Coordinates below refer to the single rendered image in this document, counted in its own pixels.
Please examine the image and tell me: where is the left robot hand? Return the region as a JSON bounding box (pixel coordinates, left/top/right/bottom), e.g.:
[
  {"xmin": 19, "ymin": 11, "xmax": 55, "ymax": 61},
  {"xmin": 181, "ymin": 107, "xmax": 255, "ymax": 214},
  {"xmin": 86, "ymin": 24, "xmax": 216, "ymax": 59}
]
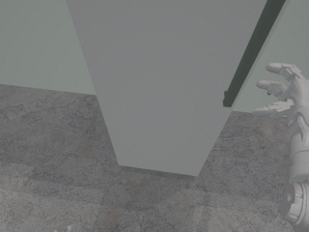
[{"xmin": 55, "ymin": 221, "xmax": 75, "ymax": 232}]

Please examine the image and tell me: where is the fridge door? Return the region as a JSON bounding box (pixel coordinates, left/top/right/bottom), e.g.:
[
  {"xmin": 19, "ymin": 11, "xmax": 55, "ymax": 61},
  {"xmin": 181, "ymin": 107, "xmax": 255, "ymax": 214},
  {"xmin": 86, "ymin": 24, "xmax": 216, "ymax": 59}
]
[{"xmin": 66, "ymin": 0, "xmax": 291, "ymax": 177}]

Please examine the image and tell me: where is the robot right forearm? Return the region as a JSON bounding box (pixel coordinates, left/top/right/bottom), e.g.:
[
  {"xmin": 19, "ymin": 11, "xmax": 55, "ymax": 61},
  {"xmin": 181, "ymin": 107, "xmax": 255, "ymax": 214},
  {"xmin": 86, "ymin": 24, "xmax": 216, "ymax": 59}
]
[{"xmin": 287, "ymin": 106, "xmax": 309, "ymax": 184}]

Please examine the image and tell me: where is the handle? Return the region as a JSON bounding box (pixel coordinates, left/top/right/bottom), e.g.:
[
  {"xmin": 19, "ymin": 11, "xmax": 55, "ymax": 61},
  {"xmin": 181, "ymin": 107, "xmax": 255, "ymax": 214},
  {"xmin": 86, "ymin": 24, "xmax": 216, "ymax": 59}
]
[{"xmin": 223, "ymin": 0, "xmax": 286, "ymax": 107}]

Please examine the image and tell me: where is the right robot upper arm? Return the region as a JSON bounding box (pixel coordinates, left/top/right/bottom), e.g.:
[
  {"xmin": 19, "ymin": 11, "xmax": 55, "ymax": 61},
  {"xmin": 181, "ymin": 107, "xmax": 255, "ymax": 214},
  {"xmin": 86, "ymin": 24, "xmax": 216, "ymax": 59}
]
[{"xmin": 279, "ymin": 182, "xmax": 309, "ymax": 232}]

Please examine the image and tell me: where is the right robot hand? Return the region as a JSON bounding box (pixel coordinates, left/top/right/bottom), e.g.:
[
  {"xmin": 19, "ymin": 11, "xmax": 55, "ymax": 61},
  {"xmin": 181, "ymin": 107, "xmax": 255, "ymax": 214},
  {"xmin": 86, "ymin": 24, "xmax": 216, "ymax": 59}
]
[{"xmin": 251, "ymin": 63, "xmax": 309, "ymax": 119}]

